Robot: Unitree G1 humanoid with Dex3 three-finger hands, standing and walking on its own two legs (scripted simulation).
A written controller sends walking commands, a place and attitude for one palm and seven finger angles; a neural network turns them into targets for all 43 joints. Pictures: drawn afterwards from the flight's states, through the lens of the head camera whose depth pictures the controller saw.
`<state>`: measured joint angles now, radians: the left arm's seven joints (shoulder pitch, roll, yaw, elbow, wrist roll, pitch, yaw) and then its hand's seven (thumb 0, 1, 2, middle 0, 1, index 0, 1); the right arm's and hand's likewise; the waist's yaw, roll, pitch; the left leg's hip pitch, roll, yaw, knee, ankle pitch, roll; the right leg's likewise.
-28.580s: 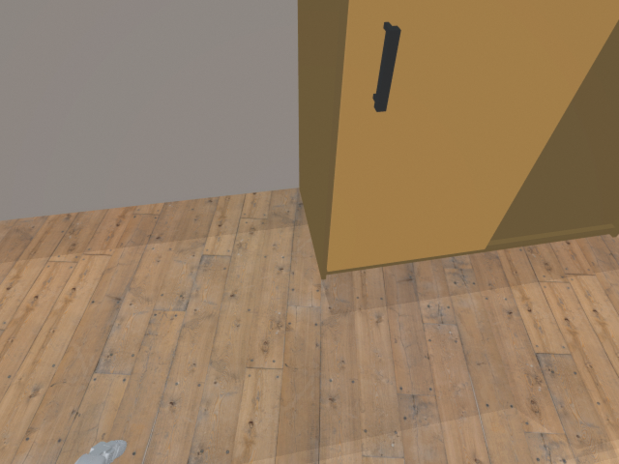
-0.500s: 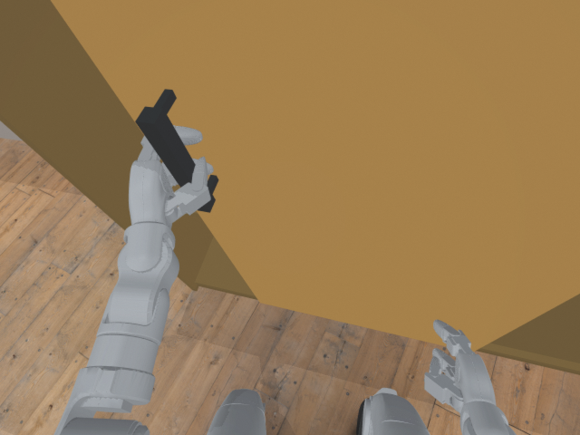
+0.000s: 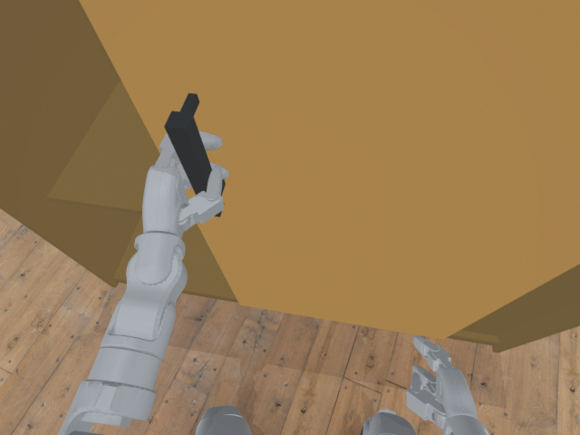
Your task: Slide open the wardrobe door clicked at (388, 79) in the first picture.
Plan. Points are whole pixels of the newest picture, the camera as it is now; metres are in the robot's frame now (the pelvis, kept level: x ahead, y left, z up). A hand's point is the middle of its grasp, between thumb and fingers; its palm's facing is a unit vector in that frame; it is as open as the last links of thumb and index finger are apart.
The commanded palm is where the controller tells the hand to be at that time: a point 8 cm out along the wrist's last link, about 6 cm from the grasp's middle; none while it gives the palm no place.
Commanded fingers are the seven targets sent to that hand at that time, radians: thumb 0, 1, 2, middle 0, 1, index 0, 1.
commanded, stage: step sideways, sliding the door along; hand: left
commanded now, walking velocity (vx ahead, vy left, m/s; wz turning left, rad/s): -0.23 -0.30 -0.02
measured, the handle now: (204, 161) +0.41 +0.19 +0.10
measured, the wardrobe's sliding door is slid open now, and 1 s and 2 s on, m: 0.47 0.47 0.47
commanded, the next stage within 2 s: stop walking and hold the door there in 0.36 s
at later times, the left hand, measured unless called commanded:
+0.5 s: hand (225, 188) +0.37 +0.16 +0.10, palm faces +0.53 -0.84 -0.08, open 6.6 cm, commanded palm +0.33 +0.17 +0.08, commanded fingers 0.00 0.90 0.90 -0.45 -1.40 -0.45 -1.40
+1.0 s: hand (217, 192) +0.37 +0.17 +0.09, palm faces +0.56 -0.78 -0.28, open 6.5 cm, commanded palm +0.32 +0.19 +0.08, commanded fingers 0.00 0.90 0.90 -0.45 -1.40 -0.45 -1.40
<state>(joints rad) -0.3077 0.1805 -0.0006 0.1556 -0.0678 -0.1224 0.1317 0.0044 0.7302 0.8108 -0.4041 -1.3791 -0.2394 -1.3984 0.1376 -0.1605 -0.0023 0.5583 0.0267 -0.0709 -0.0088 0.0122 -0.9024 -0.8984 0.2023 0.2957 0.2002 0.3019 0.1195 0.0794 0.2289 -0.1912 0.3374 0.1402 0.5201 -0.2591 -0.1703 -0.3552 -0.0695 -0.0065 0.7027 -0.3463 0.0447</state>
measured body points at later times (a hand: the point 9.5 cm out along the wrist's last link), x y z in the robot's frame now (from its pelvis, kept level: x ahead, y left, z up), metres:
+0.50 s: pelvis +0.00 -0.15 +0.01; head +0.11 -0.12 +0.44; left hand +0.34 +0.20 +0.10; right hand +0.19 -0.36 -0.10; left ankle -0.04 +0.04 -0.73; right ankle +0.03 -0.32 -0.68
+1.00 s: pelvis +0.00 -0.17 +0.00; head +0.02 -0.17 +0.45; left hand +0.33 +0.20 +0.11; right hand +0.11 -0.48 -0.09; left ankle +0.04 -0.07 -0.73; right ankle +0.04 -0.32 -0.72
